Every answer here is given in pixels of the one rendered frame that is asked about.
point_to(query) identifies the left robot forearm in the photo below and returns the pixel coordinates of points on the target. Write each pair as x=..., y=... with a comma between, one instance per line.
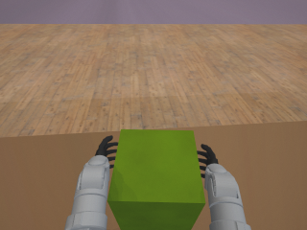
x=89, y=205

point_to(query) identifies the right robot forearm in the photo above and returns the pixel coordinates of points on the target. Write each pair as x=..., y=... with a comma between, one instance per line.
x=224, y=199

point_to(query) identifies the left robot hand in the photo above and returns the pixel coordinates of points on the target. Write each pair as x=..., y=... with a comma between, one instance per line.
x=104, y=151

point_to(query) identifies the carton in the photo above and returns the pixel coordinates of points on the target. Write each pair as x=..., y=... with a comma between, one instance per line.
x=156, y=180

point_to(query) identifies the right robot hand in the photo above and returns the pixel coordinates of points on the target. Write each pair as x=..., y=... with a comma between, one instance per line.
x=210, y=158

